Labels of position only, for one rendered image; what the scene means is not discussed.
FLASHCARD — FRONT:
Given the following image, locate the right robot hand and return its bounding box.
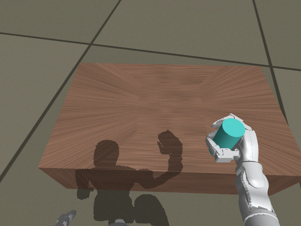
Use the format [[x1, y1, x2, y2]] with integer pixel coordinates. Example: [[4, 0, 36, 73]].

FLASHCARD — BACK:
[[206, 113, 259, 166]]

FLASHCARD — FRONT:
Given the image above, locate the left robot hand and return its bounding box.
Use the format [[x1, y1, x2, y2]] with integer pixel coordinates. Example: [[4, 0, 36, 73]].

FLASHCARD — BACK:
[[55, 210, 76, 226]]

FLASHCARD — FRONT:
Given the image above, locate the can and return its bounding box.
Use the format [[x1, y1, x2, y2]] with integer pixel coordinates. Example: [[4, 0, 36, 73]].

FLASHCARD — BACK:
[[209, 118, 245, 156]]

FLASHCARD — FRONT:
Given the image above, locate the right robot arm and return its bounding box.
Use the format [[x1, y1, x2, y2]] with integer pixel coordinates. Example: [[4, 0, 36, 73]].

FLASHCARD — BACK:
[[235, 161, 280, 226]]

